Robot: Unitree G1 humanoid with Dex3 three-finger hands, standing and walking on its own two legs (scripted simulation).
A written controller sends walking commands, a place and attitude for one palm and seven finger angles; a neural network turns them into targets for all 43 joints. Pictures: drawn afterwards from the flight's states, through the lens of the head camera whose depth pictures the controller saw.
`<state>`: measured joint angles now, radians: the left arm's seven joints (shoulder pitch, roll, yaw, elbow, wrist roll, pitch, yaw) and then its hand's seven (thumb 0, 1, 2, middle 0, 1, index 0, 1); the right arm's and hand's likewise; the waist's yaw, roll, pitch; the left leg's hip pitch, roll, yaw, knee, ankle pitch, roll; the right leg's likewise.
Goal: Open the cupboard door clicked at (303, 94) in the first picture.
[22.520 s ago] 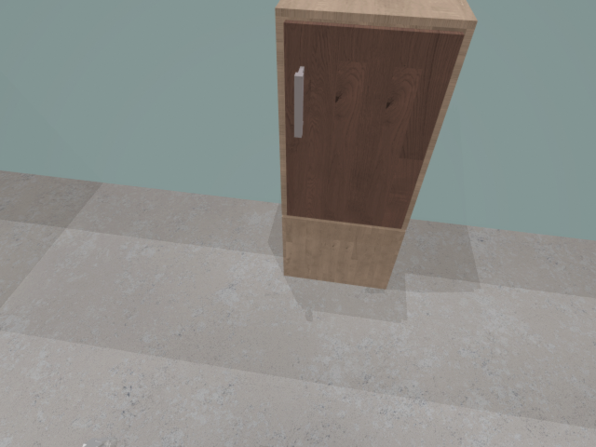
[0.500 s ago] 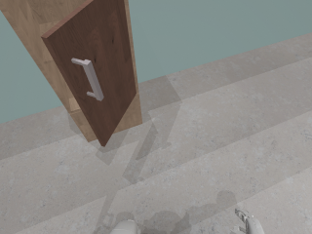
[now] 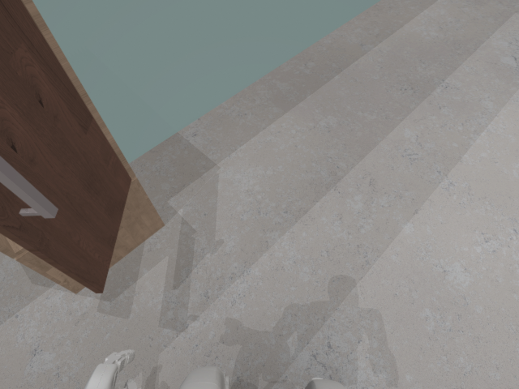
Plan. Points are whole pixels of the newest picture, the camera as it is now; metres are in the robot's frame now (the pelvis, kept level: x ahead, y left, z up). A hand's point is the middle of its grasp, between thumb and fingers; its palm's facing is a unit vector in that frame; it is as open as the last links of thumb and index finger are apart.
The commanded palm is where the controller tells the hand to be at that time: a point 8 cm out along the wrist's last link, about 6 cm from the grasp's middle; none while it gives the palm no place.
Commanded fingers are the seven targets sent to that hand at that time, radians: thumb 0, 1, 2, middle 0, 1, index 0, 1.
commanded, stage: walk to a spot facing it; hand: left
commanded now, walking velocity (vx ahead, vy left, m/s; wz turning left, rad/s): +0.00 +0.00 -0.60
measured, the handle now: (11, 189) +0.39 +0.42 +0.05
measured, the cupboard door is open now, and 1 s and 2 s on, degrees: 46 46 46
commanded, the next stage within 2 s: turn to face it in 1.84 s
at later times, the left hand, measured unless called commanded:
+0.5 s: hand (192, 313) +0.25 +0.15 -0.14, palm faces -0.34 -0.93 -0.14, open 7.4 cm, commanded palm none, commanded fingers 0.00 0.90 0.90 -0.20 -0.30 -0.20 -0.30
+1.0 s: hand (254, 260) +0.36 +0.03 -0.15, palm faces -0.44 -0.88 -0.20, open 7.2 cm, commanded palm none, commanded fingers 0.00 0.90 0.90 -0.20 -0.30 -0.20 -0.30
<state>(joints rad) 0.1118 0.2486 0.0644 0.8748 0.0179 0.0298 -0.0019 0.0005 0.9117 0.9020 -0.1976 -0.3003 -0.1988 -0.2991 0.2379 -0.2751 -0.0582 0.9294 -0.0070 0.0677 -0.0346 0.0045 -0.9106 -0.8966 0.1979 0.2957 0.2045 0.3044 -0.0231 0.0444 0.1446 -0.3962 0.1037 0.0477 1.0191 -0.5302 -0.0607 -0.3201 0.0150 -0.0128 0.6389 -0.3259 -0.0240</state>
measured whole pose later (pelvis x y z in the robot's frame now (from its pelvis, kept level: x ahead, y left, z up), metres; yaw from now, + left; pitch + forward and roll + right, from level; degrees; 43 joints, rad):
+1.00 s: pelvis +0.25 -0.12 +0.02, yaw -30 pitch +0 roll -1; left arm 0.29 0.19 0.06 1.03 0.02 -0.05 -0.01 -0.01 0.93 0.90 -0.20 -0.30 -0.20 -0.30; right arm 0.13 -0.19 -0.05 0.94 -0.02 -0.02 0.01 0.00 -0.91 -0.90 0.19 0.30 0.20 0.30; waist 0.01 0.01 0.06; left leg -0.55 0.12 0.05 0.82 -0.22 -0.05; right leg -0.09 0.07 -0.05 0.36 -0.28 -0.07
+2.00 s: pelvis +0.63 -0.40 -0.01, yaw -41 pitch -1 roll -1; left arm 0.35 0.16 0.04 1.12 0.01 -0.05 0.00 0.00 0.93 0.90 -0.20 -0.30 -0.20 -0.30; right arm 0.15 -0.21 -0.05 1.00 -0.03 -0.06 0.01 0.01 -0.94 -0.90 0.20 0.30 0.20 0.30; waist 0.00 -0.01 0.07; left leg -0.43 0.07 0.13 0.60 -0.12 0.05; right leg -0.06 -0.02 -0.14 0.66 -0.49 -0.01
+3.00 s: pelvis +0.72 -0.56 +0.00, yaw -6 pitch +2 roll +1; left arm 0.15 0.24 0.06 0.86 0.02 0.03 0.01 0.00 0.91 0.90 -0.20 -0.30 -0.20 -0.30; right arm 0.16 -0.23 -0.07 0.90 -0.02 0.06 0.01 0.00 -0.91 -0.90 0.20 0.30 0.21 0.30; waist -0.01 0.02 0.08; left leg -0.36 0.00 -0.06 0.60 -0.27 -0.03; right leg -0.33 -0.05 -0.04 0.64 -0.34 0.07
